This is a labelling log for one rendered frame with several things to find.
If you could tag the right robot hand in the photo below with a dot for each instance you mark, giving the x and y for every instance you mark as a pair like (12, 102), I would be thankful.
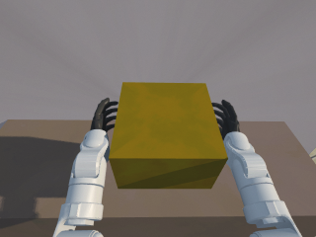
(229, 122)

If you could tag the carton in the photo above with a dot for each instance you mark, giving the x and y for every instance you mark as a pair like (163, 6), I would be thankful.
(166, 136)

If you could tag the pedestal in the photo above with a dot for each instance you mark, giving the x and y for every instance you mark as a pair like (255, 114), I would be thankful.
(36, 160)

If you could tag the left robot hand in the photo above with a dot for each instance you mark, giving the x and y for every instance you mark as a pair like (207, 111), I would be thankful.
(100, 118)

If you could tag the robot left forearm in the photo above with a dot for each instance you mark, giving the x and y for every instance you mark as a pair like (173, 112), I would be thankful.
(83, 203)

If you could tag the robot right forearm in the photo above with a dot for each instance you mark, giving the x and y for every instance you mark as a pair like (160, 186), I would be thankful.
(262, 205)

